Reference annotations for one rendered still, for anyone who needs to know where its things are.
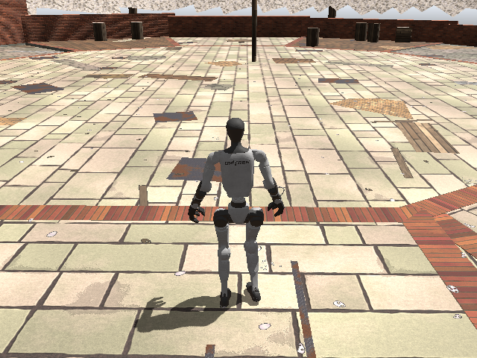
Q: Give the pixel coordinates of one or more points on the right robot forearm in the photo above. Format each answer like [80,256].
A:
[274,193]

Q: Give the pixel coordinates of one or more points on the robot left hand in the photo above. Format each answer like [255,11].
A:
[193,212]

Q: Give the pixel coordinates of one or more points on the left robot forearm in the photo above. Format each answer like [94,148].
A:
[198,197]

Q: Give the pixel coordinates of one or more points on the right robot upper arm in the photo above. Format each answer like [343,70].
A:
[264,167]

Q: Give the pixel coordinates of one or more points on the left robot upper arm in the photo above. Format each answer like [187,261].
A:
[209,169]

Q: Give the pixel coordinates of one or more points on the robot right shin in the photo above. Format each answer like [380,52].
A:
[253,267]

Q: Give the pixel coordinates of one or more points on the robot right hand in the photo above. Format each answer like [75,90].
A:
[274,206]

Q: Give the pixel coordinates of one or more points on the robot shin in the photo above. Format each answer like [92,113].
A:
[223,270]
[253,267]

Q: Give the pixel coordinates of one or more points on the robot left shin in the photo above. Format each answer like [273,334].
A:
[223,270]

